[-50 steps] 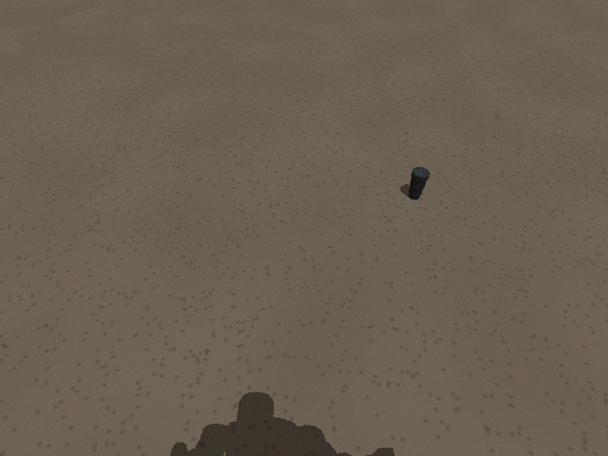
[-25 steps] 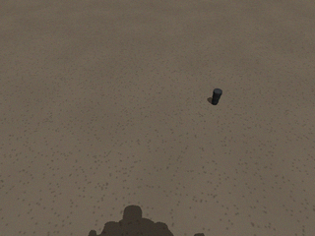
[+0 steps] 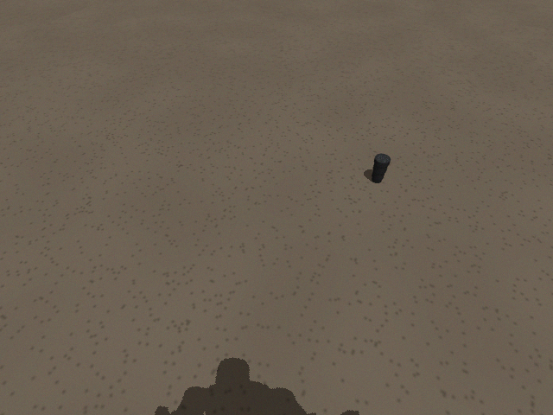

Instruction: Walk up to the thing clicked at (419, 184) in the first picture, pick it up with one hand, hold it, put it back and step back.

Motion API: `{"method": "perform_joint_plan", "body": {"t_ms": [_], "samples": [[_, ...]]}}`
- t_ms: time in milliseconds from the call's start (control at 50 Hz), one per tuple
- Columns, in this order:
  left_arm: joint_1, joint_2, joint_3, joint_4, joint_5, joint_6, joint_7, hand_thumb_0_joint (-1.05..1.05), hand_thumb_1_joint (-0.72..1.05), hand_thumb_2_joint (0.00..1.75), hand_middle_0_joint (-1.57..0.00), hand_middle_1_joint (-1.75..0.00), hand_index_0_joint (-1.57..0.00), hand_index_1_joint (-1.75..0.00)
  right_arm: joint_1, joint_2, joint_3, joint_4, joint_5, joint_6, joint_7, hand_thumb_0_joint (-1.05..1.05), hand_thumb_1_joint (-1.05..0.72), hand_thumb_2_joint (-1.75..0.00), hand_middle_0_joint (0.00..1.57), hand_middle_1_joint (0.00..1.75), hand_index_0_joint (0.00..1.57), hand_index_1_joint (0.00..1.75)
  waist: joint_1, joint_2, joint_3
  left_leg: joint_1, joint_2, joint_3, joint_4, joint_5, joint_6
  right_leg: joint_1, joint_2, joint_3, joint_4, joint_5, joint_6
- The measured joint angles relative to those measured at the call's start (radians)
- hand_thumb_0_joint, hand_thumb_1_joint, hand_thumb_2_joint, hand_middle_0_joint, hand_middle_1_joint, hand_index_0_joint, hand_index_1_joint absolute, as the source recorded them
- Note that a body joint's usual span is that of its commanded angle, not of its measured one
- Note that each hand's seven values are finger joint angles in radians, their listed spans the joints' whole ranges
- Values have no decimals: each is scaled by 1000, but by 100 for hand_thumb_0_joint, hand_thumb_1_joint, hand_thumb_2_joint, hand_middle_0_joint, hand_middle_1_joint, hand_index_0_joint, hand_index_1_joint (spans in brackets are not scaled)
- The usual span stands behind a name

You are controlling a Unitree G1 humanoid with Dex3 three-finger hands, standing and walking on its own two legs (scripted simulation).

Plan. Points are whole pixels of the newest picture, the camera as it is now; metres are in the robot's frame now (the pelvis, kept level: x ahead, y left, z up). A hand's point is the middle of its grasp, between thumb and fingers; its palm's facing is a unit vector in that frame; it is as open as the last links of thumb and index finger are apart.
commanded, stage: stand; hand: left
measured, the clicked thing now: (379, 169) +1.40 -0.48 -0.71
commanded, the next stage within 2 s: walk up in 0.12 s
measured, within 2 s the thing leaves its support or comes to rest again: neither
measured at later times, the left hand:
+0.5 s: hand (169, 398) +0.20 +0.20 -0.15, palm faces -0.17 -0.88 -0.44, open 7.4 cm
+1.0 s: hand (257, 264) +0.46 +0.07 -0.16, palm faces -0.44 -0.83 -0.32, open 7.4 cm
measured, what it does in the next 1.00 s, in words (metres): walks ahead, turning right: right foot, then left foot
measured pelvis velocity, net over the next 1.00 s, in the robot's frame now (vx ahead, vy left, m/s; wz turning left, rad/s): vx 0.28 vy -0.15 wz -0.41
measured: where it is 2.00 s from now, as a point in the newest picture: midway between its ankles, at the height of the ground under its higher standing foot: (386, 303)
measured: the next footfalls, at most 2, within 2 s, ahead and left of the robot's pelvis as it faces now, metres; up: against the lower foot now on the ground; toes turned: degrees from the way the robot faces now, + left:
right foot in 0.44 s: +0.14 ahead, -0.24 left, +0.00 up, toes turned -17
left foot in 0.80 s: +0.38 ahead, -0.06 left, +0.00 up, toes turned -13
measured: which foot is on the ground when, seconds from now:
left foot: down 0.00-0.44, up 0.46-0.78, down 0.80-1.00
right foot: down 0.00-0.16, up 0.18-0.42, down 0.44-0.82, up 0.84-1.00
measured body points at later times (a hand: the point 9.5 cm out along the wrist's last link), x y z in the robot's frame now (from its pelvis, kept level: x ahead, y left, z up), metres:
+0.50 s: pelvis +0.07 -0.09 -0.04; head +0.07 -0.11 +0.41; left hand +0.21 +0.24 -0.12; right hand +0.07 -0.45 -0.15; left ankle +0.01 +0.10 -0.71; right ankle +0.10 -0.22 -0.75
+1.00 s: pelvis +0.28 -0.15 -0.01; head +0.30 -0.13 +0.44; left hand +0.49 +0.11 -0.14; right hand +0.19 -0.47 -0.10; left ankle +0.34 -0.05 -0.75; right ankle +0.25 -0.28 -0.68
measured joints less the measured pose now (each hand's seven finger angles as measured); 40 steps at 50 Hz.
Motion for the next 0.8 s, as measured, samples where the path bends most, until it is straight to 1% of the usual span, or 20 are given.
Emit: {"method": "perform_joint_plan", "body": {"t_ms": [120, 140, 180, 220, 260, 280, 320, 380, 420, 440, 460, 480, 500, 520, 560, 600, 660, 700, 760, 800], "samples": [[-1, 0, -1, 0, -1, -2, 1, 1, 91, 90, -20, -30, -20, -30, 0, -1, 1, -1, 0, -1, -1, 0, -90, -90, 20, 30, 20, 30, -1, 1, -1, 4, 0, 0, -1, -1, 0, 4, 0, 0, -1, -1, 0], [9, 2, 13, -19, 6, 5, -11, 1, 91, 90, -20, -30, -20, -30, 4, 0, -8, -14, -7, -1, 6, 0, -90, -90, 20, 30, 20, 30, 3, -1, -5, -6, 2, 9, 18, -27, 10, -11, 2, 8, 22, -24, -5], [43, 15, 41, -59, 20, 17, -43, 1, 91, 90, -20, -30, -20, -30, 19, -3, -34, -55, -20, -23, 18, 0, -90, -90, 20, 30, 21, 30, 14, -11, -16, -23, 6, 45, 61, -78, 30, -82, 5, 33, 162, -135, -15], [63, 33, 60, -80, 32, 36, -66, 1, 91, 90, -20, -30, -20, -30, 36, -13, -56, -101, -25, -50, 19, 0, -90, -90, 20, 30, 21, 30, 6, -13, -22, -27, 19, 78, 72, -60, 28, -191, 0, 35, 372, -188, -11], [75, 58, 75, -98, 33, 44, -86, 1, 91, 90, -20, -30, -20, -30, 59, -25, -68, -131, -28, -67, 16, 0, -90, -90, 20, 30, 21, 30, -1, -25, -22, -10, 26, 102, 67, -75, 19, -277, -26, 42, 508, -189, -7], [80, 68, 82, -110, 31, 44, -97, 1, 91, 90, -20, -30, -20, -30, 72, -36, -73, -138, -32, -68, 17, 0, -90, -90, 20, 30, 21, 30, 0, -26, -21, 4, 33, 112, 63, -85, 18, -304, -45, 40, 535, -188, -4], [93, 84, 93, -132, 28, 42, -118, 1, 91, 90, -20, -30, -20, -30, 91, -63, -85, -144, -40, -64, 19, 0, -90, -90, 20, 30, 21, 30, 3, -16, -20, 33, 56, 132, 64, -106, 9, -330, -81, 30, 516, -182, 4], [109, 104, 106, -155, 26, 37, -137, 1, 91, 90, -20, -30, -20, -30, 107, -105, -101, -149, -49, -59, 24, 0, -90, -90, 20, 30, 21, 30, 7, 0, -17, 65, 94, 164, 108, -163, -9, -324, -122, 13, 417, -155, 2], [125, 121, 113, -166, 27, 26, -137, 1, 91, 90, -20, -30, -20, -30, 113, -127, -107, -154, -49, -53, 26, 0, -90, -90, 20, 30, 21, 30, 8, 8, -21, 68, 127, 181, 186, -234, -8, -292, -127, -17, 351, -118, -3], [131, 128, 119, -171, 30, 16, -132, 1, 91, 90, -20, -30, -20, -30, 116, -136, -108, -157, -47, -48, 26, 0, -90, -90, 20, 30, 21, 30, 9, 18, -22, 50, 154, 176, 262, -282, 10, -282, -110, -28, 344, -72, 5], [131, 126, 125, -177, 31, 4, -122, 1, 91, 90, -20, -30, -20, -30, 116, -146, -109, -156, -45, -40, 23, 0, -90, -90, 20, 30, 21, 30, 11, 40, -16, 10, 178, 137, 384, -320, 32, -286, -85, -42, 384, -80, 11], [135, 120, 128, -187, 28, -8, -110, 1, 91, 90, -20, -30, -20, -30, 115, -150, -108, -154, -37, -29, 21, 0, -90, -90, 20, 30, 20, 30, 18, 50, -14, -46, 165, 85, 520, -346, 39, -291, -67, -48, 419, -108, 10], [143, 110, 125, -196, 21, -16, -102, 1, 91, 90, -20, -30, -20, -30, 108, -149, -104, -152, -31, -20, 21, 0, -90, -90, 20, 30, 20, 30, 26, 52, -12, -102, 135, 51, 637, -349, 40, -285, -55, -47, 427, -127, 4], [151, 96, 118, -202, 13, -19, -96, 1, 91, 90, -20, -30, -20, -30, 101, -149, -98, -151, -24, -17, 25, 0, -90, -90, 20, 30, 20, 30, 30, 59, -8, -154, 111, 35, 724, -326, 42, -265, -43, -48, 412, -133, -4], [170, 67, 99, -206, 5, -21, -86, 1, 91, 90, -20, -30, -20, -30, 91, -144, -88, -159, -12, -23, 33, 1, -91, -90, 20, 30, 20, 30, 37, 70, -1, -240, 82, 43, 787, -267, 47, -210, -21, -46, 347, -124, -15], [192, 49, 84, -208, 3, -22, -81, 1, 91, 90, -20, -30, -20, -30, 90, -128, -79, -178, -7, -36, 45, 1, -91, -90, 20, 30, 20, 30, 41, 69, 0, -303, 71, 61, 742, -226, 49, -156, -3, -38, 277, -109, -22], [224, 41, 71, -217, 3, -24, -80, 1, 91, 90, -20, -30, -20, -30, 100, -97, -69, -211, -12, -47, 66, 0, -90, -90, 20, 30, 20, 30, 47, 48, -1, -359, 67, 74, 594, -196, 42, -94, 16, -20, 209, -109, -31], [238, 44, 68, -224, 5, -26, -80, 1, 90, 90, -21, -30, -20, -30, 108, -80, -66, -227, -16, -51, 75, 0, -90, -90, 20, 30, 20, 30, 49, 31, 0, -373, 69, 70, 496, -150, 37, -63, 27, -7, 190, -123, -28], [247, 51, 65, -233, 7, -28, -79, 1, 90, 90, -21, -30, -20, -30, 128, -67, -68, -239, -21, -57, 78, 0, -90, -90, 20, 30, 20, 30, 45, 13, -4, -358, 73, 69, 375, -72, 34, -23, 39, 4, 195, -169, -18], [252, 60, 63, -241, 10, -27, -77, 1, 90, 90, -21, -30, -20, -30, 145, -68, -71, -247, -24, -69, 74, 0, -90, -90, 20, 30, 21, 30, 37, -5, -12, -315, 60, 81, 300, -34, 40, -19, 32, 18, 253, -233, -10]]}}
